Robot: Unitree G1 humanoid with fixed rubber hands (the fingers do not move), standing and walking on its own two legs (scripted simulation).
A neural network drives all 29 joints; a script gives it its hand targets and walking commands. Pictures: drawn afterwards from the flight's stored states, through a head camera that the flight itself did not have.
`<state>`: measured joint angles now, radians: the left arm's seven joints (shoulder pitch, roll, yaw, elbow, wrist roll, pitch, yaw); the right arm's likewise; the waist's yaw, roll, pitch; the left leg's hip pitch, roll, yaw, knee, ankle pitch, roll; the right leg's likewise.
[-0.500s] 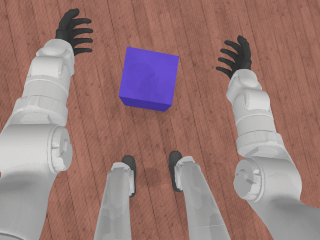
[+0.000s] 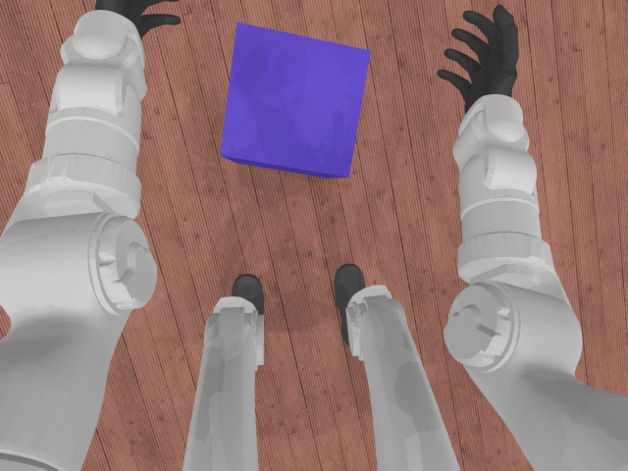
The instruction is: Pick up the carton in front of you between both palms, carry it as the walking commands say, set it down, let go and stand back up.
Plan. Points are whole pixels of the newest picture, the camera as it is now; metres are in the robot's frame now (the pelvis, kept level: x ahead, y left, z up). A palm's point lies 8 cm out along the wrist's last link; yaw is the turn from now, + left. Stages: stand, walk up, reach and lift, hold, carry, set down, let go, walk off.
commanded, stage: reach and lift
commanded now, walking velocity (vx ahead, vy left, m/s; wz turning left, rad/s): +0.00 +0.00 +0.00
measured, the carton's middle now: (291, 116) +0.52 +0.00 -0.49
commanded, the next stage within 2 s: none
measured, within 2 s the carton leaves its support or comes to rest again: leaves its support in 1.46 s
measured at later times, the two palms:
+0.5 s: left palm (182, 91) +0.54 +0.17 -0.38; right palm (408, 127) +0.48 -0.19 -0.38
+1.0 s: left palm (197, 97) +0.54 +0.16 -0.42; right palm (395, 128) +0.49 -0.18 -0.41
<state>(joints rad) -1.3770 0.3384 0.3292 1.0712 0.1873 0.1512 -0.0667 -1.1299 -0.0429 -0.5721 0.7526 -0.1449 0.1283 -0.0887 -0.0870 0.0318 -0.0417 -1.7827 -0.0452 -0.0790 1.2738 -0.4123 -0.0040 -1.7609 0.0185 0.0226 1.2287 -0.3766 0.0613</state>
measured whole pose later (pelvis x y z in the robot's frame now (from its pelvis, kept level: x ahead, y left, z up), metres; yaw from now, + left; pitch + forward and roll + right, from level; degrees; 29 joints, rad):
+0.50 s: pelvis -0.07 +0.00 -0.21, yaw -2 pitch +41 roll -5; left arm -1.74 0.56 -0.04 1.26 -0.14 0.17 0.00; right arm -1.52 -0.23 -0.31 1.01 0.15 0.15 -0.17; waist -0.09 -0.02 0.37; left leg -2.26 -0.06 -0.08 2.11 -0.56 -0.01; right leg -2.22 0.05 0.01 2.04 -0.53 0.09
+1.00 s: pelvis -0.06 +0.00 -0.24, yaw -2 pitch +36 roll -5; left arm -1.72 0.51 -0.07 1.28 -0.19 0.11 0.02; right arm -1.54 -0.23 -0.27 1.09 0.17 0.09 -0.17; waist -0.07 -0.03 0.46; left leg -2.24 -0.03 -0.07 2.25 -0.62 0.00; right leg -2.22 0.04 0.00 2.18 -0.58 0.07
